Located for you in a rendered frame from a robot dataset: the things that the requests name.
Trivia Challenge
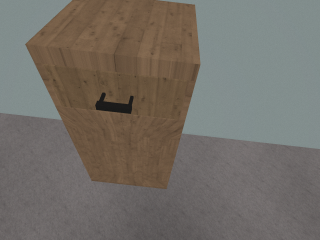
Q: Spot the cabinet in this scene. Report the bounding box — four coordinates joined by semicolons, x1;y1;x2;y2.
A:
25;0;201;189

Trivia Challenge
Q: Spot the drawer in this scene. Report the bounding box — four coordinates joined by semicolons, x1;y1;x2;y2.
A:
43;64;188;120

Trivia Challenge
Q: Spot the handle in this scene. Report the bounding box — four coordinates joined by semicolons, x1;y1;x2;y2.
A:
95;92;134;114

